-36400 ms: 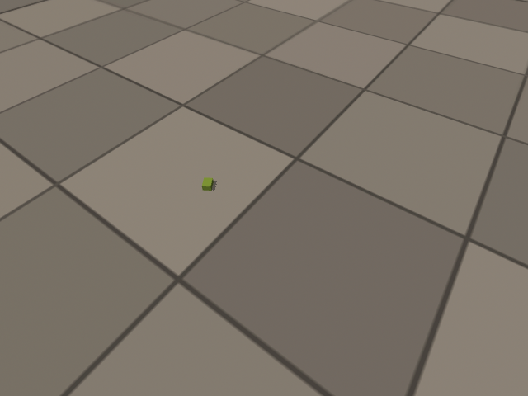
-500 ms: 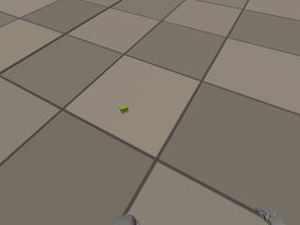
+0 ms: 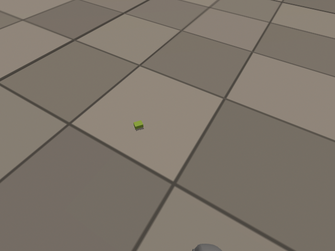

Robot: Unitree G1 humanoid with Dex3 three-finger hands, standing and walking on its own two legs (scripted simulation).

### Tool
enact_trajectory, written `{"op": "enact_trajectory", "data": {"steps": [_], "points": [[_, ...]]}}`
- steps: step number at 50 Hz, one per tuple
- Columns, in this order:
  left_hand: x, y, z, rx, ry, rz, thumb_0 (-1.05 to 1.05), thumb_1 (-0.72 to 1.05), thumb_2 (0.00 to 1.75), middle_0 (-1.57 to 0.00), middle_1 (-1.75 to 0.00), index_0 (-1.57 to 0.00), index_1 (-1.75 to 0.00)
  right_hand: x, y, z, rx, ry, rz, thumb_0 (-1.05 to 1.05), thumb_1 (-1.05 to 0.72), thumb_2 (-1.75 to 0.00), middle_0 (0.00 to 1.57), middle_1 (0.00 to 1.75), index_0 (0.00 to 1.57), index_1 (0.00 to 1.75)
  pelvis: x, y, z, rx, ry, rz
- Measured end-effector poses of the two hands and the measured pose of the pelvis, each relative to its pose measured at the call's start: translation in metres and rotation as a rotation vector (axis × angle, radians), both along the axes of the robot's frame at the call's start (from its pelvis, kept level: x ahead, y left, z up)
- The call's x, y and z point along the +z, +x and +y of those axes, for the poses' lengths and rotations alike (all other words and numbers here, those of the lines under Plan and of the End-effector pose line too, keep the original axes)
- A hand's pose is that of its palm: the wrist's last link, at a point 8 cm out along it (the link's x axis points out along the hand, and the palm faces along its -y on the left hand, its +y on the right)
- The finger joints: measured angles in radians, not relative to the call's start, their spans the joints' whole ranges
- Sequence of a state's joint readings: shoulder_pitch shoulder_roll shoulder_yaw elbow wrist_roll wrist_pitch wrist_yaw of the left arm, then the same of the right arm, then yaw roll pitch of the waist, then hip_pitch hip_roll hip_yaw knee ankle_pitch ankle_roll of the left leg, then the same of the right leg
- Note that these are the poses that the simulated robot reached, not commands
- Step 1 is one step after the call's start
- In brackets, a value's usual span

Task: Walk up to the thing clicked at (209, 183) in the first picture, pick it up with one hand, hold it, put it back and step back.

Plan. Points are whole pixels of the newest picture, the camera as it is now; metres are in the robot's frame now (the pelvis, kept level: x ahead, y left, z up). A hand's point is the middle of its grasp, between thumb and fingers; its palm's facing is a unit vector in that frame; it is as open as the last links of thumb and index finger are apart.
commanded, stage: step back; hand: left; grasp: from above
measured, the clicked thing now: (138, 124) +1.06 +0.25 -0.75
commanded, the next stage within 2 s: stand in 0.38 s
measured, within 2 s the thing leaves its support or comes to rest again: neither
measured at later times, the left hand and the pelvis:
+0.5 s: hand (86, 241) +0.16 +0.23 -0.14, palm faces -0.01 -0.94 -0.33, open 7.4 cm; pelvis +0.04 -0.02 +0.00, yaw +0 degrees
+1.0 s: hand out of the picture +0.11 +0.24 -0.14, palm faces -0.03 -0.94 -0.34, open 7.4 cm; pelvis +0.04 -0.02 +0.01, yaw +0 degrees
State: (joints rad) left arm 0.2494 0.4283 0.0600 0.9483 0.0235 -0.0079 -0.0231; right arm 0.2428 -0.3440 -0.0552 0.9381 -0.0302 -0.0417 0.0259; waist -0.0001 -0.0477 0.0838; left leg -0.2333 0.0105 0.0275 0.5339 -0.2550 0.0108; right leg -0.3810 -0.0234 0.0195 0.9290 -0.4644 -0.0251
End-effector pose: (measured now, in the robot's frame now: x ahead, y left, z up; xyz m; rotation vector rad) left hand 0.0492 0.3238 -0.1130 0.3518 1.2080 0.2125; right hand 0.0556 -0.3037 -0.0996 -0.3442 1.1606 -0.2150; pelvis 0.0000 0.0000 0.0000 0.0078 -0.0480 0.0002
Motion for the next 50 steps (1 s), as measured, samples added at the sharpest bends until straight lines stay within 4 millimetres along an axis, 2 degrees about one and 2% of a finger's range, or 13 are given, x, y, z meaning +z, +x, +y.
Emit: {"op": "enact_trajectory", "data": {"steps": [3, 8, 14, 19, 23, 30, 37, 50], "points": [[0.0, 0.02, -0.007, -0.014, -0.001, -0.023, 0.0, 0.9, 0.89, -0.2, -0.3, -0.21, -0.3, -0.003, 0.003, -0.009, -0.01, -0.008, 0.008, 0.01, -0.9, -0.9, 0.21, 0.3, 0.2, 0.3, -0.002, 0.006, -0.005, -0.002, 0.006, 0.0], [-0.001, 0.043, -0.028, -0.016, 0.018, -0.058, 0.0, 0.9, 0.89, -0.2, -0.3, -0.21, -0.3, -0.022, 0.019, -0.025, -0.031, 0.002, 0.021, 0.01, -0.9, -0.9, 0.21, 0.3, 0.2, 0.3, -0.011, 0.017, -0.018, 0.001, -0.023, -0.011], [0.003, 0.066, -0.043, -0.021, 0.001, -0.08, 0.0, 0.9, 0.89, -0.2, -0.3, -0.21, -0.3, -0.028, 0.041, -0.021, -0.02, 0.032, 0.024, 0.01, -0.9, -0.9, 0.2, 0.3, 0.2, 0.3, -0.009, 0.027, -0.02, 0.005, 0.001, 0.015], [0.003, 0.091, -0.043, -0.018, -0.022, -0.116, 0.0, 0.9, 0.89, -0.2, -0.3, -0.21, -0.3, -0.027, 0.044, -0.013, -0.011, 0.031, 0.056, 0.0, -0.9, -0.9, 0.2, 0.3, 0.2, 0.3, -0.006, 0.032, -0.017, 0.01, 0.007, 0.023], [0.004, 0.1, -0.045, -0.02, -0.042, -0.115, 0.0, 0.9, 0.89, -0.2, -0.3, -0.21, -0.3, -0.02, 0.048, -0.008, -0.012, 0.037, 0.059, 0.01, -0.9, -0.9, 0.2, 0.3, 0.2, 0.3, -0.001, 0.036, -0.016, 0.006, 0.0, 0.019], [0.006, 0.099, -0.049, -0.024, -0.063, -0.082, 0.0, 0.9, 0.89, -0.2, -0.3, -0.21, -0.3, -0.009, 0.061, -0.006, -0.013, 0.036, 0.022, 0.01, -0.9, -0.9, 0.2, 0.3, 0.2, 0.3, 0.007, 0.04, -0.014, 0.003, -0.003, 0.006], [0.007, 0.084, -0.048, -0.014, -0.058, -0.04, 0.0, 0.9, 0.89, -0.2, -0.3, -0.21, -0.3, -0.004, 0.071, -0.007, -0.006, 0.041, 0.009, 0.0, -0.9, -0.9, 0.2, 0.3, 0.2, 0.3, 0.012, 0.039, -0.016, 0.002, -0.004, 0.006], [0.009, 0.056, -0.044, 0.01, -0.034, 0.026, 0.0, 0.9, 0.89, -0.2, -0.3, -0.21, -0.3, -0.007, 0.061, -0.01, -0.009, 0.051, 0.049, 0.0, -0.9, -0.9, 0.2, 0.3, 0.2, 0.3, 0.015, 0.037, -0.019, 0.003, -0.006, 0.011]]}}
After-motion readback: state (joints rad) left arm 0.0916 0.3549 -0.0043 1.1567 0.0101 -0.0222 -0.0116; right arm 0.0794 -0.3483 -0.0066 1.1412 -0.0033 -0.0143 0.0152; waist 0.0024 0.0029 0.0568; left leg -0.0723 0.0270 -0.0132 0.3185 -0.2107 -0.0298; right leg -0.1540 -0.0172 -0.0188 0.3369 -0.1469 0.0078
